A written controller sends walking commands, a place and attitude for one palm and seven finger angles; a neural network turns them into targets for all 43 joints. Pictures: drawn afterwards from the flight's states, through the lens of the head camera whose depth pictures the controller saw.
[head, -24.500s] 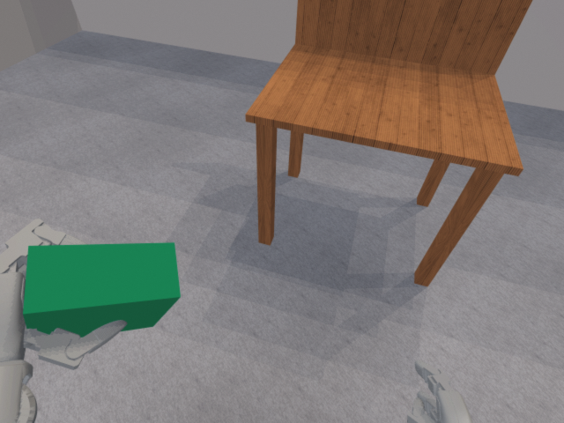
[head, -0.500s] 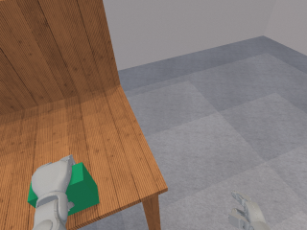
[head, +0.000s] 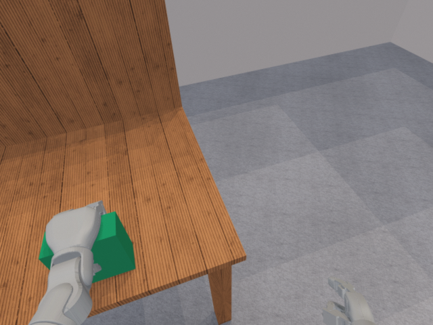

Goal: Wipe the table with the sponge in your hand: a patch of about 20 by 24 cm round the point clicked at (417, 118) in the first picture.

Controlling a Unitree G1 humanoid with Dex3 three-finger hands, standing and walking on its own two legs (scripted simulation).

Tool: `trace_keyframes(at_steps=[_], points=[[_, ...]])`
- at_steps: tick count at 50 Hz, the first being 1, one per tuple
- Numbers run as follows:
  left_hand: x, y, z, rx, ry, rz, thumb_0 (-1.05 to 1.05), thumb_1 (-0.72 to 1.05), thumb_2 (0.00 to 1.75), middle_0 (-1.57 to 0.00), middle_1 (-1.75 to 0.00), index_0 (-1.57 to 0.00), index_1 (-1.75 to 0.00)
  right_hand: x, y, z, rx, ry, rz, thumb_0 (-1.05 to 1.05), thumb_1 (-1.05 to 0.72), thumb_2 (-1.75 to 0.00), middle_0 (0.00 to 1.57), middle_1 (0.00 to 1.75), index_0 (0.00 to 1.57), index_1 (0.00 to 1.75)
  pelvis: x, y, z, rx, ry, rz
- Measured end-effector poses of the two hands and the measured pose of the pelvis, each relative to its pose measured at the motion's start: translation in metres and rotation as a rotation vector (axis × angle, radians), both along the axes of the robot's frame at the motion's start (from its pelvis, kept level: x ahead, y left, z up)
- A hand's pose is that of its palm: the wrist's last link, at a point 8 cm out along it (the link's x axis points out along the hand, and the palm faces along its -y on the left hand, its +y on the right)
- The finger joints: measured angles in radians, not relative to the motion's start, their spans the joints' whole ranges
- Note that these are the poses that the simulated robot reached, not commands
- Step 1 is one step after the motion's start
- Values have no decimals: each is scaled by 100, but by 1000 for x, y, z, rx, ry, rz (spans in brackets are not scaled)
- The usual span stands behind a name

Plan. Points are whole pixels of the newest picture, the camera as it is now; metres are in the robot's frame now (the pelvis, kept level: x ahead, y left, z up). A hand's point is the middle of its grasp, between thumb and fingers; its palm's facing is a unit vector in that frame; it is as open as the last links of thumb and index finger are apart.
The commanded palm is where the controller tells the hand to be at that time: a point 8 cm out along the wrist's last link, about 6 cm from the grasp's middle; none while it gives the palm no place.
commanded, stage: wipe forward along the middle lane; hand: left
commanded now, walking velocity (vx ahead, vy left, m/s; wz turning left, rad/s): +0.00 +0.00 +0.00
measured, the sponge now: (96, 257) +0.24 +0.30 -0.05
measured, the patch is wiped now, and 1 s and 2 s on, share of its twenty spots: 1.00 1.00 1.00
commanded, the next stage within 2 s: slide back across to the first lane in 1.28 s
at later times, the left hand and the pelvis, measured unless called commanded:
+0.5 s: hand (89, 219) +0.30 +0.32 +0.00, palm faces -0.11 +0.01 -0.99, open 10.3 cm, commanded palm +0.28 +0.31 +0.03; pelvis -0.03 -0.01 -0.01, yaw +0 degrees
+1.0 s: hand (87, 196) +0.35 +0.35 +0.01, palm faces -0.16 +0.04 -0.99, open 10.3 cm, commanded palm +0.34 +0.33 +0.03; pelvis -0.03 -0.01 -0.02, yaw -1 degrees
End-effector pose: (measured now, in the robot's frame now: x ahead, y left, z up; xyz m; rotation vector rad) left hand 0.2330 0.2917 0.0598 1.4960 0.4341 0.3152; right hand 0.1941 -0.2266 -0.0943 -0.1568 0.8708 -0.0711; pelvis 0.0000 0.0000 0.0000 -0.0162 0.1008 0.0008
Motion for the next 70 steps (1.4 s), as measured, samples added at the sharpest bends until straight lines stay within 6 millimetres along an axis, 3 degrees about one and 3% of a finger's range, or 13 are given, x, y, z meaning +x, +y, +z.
trace_keyframes(at_steps=[18,36,52,70], points=[[33,12,-2,52,26,-17,0,-53,105,-71,-131,-73,-132,-62,-34,-24,-56,125,-71,1,-91,-90,20,30,20,30,-23,-8,-11,-5,58,7],[71,30,0,67,54,-21,1,-54,106,-72,-131,-74,-132,-115,-51,-40,-70,235,-134,1,-91,-90,20,30,20,30,-32,-15,-19,-13,111,0],[112,49,0,86,94,-26,1,-55,107,-72,-131,-74,-132,-143,-53,-47,-85,342,-183,1,-91,-90,20,30,20,30,-27,-7,-23,-27,174,-9],[147,71,0,78,93,-29,1,-55,107,-73,-130,-75,-132,-154,-34,-46,-91,402,-200,1,-91,-90,21,30,20,30,-19,11,-26,-42,217,-14]])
